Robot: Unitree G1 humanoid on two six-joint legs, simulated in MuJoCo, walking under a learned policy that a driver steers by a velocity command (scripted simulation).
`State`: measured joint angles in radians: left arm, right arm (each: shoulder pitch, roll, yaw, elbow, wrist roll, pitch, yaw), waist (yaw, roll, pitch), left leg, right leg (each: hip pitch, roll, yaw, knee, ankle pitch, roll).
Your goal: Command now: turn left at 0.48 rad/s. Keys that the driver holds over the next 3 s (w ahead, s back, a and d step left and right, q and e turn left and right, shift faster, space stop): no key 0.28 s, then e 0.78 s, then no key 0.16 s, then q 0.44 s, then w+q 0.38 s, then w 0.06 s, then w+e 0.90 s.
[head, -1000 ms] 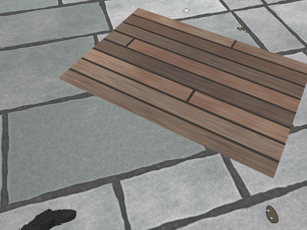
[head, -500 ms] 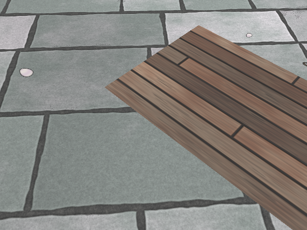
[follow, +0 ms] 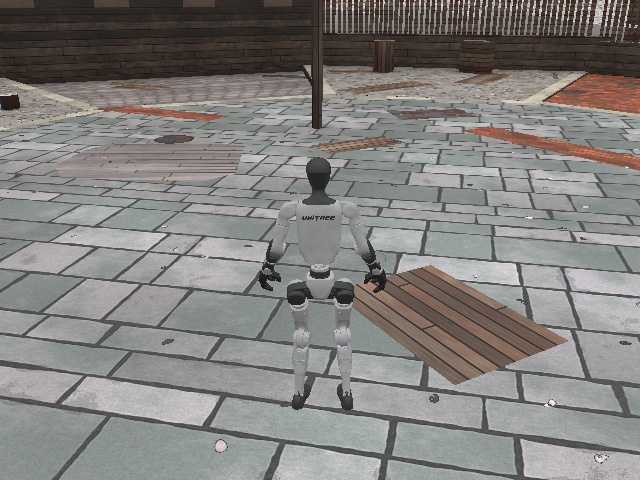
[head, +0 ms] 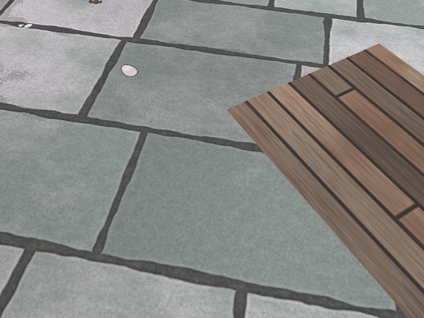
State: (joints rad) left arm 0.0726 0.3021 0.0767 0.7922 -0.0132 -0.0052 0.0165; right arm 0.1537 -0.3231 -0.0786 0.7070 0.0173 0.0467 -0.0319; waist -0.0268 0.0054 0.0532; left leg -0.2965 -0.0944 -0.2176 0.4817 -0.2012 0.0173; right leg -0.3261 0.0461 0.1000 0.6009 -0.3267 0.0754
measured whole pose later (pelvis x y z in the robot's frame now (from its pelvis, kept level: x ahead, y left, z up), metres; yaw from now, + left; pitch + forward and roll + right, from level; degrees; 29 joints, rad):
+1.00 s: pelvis -0.01 -0.06 +0.01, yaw -16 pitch +1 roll +3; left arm 0.19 0.31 0.05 0.75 -0.01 0.01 0.02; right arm 0.09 -0.33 -0.09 0.77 0.00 0.01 -0.06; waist 0.02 0.02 0.08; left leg -0.48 -0.01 -0.10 0.96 -0.35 -0.09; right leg -0.24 0.08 0.11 0.41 -0.17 -0.08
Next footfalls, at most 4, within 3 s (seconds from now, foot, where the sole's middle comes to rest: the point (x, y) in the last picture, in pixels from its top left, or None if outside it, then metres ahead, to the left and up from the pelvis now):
0.04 right None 0.05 -0.13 -0.78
0.36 left None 0.01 0.13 -0.78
0.70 right None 0.03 -0.13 -0.78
1.28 left None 0.11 0.07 -0.78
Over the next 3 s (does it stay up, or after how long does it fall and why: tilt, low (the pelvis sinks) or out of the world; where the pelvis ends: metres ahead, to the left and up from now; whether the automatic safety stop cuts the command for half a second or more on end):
stays up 0.67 0.06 -0.02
